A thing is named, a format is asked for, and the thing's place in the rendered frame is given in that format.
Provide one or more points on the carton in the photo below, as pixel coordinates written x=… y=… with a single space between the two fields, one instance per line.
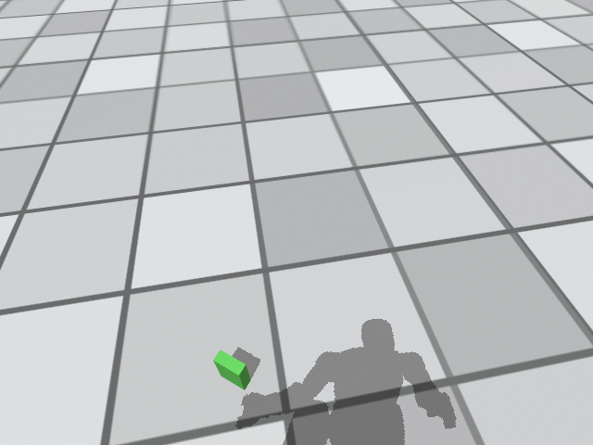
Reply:
x=232 y=369

